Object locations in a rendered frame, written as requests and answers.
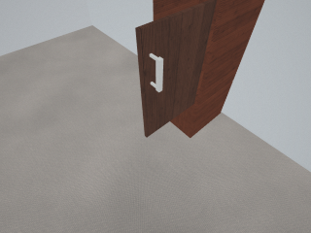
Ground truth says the handle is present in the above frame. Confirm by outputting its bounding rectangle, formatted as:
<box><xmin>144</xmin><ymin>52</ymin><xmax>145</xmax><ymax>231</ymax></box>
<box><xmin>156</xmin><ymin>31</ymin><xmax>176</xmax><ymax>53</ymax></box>
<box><xmin>149</xmin><ymin>53</ymin><xmax>163</xmax><ymax>92</ymax></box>

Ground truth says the cupboard door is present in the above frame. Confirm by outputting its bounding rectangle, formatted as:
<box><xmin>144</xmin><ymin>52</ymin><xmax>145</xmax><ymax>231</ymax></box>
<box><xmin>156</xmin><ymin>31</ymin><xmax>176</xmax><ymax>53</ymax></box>
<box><xmin>135</xmin><ymin>0</ymin><xmax>217</xmax><ymax>137</ymax></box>

